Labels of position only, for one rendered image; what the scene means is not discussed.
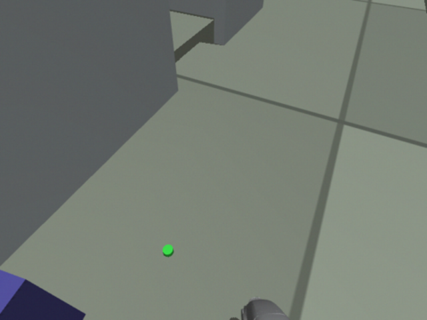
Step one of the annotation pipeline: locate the tin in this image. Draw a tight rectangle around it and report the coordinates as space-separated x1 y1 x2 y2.
163 245 173 257

